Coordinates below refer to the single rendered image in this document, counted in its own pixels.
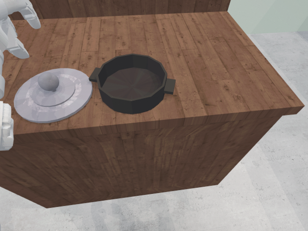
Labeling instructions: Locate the knob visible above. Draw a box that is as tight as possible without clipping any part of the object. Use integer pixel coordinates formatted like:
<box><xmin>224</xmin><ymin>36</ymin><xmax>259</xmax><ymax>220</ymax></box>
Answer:
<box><xmin>38</xmin><ymin>72</ymin><xmax>59</xmax><ymax>91</ymax></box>

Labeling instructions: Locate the left robot hand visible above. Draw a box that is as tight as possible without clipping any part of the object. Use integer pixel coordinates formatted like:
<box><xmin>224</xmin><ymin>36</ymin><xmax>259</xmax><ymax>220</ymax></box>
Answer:
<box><xmin>1</xmin><ymin>0</ymin><xmax>41</xmax><ymax>59</ymax></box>

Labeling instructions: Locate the lid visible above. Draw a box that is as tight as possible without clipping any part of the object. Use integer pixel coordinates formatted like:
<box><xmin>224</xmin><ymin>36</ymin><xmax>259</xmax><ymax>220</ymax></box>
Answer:
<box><xmin>14</xmin><ymin>68</ymin><xmax>93</xmax><ymax>123</ymax></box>

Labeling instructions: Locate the pot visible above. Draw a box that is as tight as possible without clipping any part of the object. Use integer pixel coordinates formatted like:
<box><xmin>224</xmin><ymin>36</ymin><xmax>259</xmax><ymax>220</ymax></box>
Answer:
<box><xmin>89</xmin><ymin>53</ymin><xmax>176</xmax><ymax>114</ymax></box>

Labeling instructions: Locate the robot left upper arm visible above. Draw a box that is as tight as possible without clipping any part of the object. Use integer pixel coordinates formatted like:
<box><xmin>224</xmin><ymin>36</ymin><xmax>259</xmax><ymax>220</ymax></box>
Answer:
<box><xmin>0</xmin><ymin>101</ymin><xmax>13</xmax><ymax>231</ymax></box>

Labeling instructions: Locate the table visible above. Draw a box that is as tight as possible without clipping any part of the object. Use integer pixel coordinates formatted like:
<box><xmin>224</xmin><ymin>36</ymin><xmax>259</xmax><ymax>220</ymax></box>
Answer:
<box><xmin>0</xmin><ymin>0</ymin><xmax>305</xmax><ymax>208</ymax></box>

